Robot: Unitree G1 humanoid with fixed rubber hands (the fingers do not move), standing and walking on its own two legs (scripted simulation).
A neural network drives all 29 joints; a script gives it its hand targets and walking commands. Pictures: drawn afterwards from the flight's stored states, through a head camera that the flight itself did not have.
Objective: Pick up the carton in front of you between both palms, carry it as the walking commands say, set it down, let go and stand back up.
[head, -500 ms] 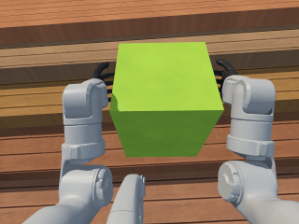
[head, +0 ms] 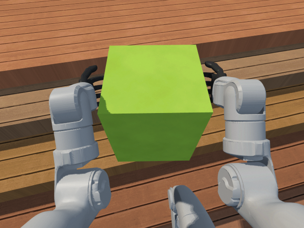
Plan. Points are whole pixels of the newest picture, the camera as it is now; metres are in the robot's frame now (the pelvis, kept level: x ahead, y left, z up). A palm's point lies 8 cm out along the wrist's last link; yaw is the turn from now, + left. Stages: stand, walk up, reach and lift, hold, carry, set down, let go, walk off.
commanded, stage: carry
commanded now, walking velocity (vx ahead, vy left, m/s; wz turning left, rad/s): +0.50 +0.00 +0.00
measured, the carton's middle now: (153, 108) +0.39 -0.02 +0.09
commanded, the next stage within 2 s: none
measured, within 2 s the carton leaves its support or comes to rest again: neither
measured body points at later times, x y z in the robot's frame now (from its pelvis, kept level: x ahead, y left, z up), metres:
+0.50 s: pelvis +0.30 -0.08 +0.11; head +0.34 -0.07 +0.56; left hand +0.66 +0.13 +0.24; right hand +0.70 -0.17 +0.24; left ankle +0.25 +0.03 -0.43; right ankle +0.38 -0.13 -0.59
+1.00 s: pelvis +0.59 -0.01 +0.22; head +0.61 -0.02 +0.67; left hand +0.99 +0.11 +0.35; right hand +0.95 -0.20 +0.35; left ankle +0.67 +0.07 -0.46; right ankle +0.44 -0.12 -0.30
